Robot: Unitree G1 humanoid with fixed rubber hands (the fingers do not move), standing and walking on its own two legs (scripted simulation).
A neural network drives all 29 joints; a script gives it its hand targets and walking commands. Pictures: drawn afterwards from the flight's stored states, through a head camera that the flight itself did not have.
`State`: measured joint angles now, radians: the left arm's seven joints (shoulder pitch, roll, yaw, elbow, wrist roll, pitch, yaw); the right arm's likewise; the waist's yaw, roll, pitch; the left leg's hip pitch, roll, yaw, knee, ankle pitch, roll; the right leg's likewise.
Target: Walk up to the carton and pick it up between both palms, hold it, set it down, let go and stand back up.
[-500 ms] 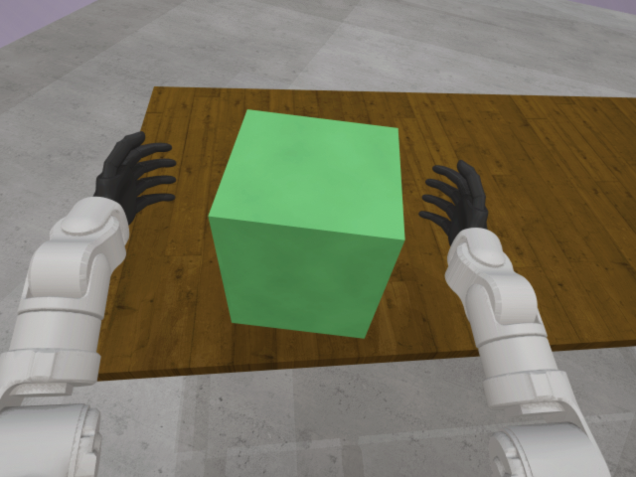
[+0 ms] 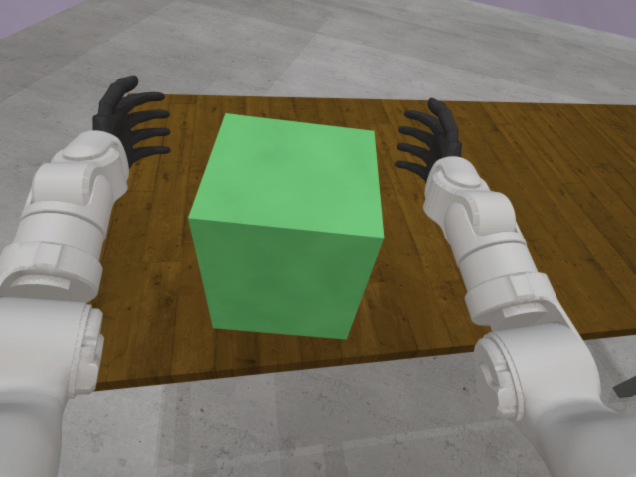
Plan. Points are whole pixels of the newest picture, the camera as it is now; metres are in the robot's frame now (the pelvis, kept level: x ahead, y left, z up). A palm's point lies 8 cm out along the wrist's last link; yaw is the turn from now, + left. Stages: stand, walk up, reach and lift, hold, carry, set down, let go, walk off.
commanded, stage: reach and lift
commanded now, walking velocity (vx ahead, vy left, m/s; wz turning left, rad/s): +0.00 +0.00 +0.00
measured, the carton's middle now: (289, 233) +0.45 +0.01 +0.04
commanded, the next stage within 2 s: none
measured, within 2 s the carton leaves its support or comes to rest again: neither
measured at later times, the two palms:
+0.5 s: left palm (136, 191) +0.46 +0.21 +0.11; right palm (432, 216) +0.41 -0.18 +0.11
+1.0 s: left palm (151, 203) +0.47 +0.20 +0.08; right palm (402, 223) +0.43 -0.15 +0.08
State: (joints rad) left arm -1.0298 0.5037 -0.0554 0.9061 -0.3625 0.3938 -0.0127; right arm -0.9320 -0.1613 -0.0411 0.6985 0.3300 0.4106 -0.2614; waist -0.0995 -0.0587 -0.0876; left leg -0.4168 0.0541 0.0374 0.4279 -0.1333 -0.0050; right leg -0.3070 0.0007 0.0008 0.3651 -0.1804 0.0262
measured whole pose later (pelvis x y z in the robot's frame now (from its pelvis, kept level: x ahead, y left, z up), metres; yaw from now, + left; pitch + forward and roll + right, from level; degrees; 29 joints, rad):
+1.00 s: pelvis +0.00 +0.01 -0.02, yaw +0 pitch +18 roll -3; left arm -1.03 0.35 -0.10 1.36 -0.27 -0.13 0.01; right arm -0.92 -0.05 -0.09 1.16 0.23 -0.04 -0.23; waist -0.12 -0.04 -0.24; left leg -0.72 0.05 0.00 0.58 -0.19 0.00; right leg -0.58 0.00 -0.03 0.49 -0.22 0.03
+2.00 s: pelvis +0.02 +0.01 +0.00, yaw +0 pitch +7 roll -1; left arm -0.87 0.11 0.47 1.23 0.32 -0.21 -0.05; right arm -0.72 0.21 -0.69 0.92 -0.48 -0.24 -0.13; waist -0.05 -0.05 -0.06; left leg -0.36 0.03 0.05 0.37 -0.14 0.01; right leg -0.25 -0.03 -0.01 0.29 -0.17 0.04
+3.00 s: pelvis +0.02 +0.00 +0.01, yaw +0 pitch +10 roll -1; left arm -0.87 0.12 0.43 1.20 0.34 -0.20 -0.05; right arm -0.71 0.20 -0.67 1.00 -0.43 -0.33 -0.17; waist -0.04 -0.09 -0.10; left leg -0.40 0.05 0.06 0.32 -0.10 -0.01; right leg -0.28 -0.01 -0.04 0.24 -0.13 0.02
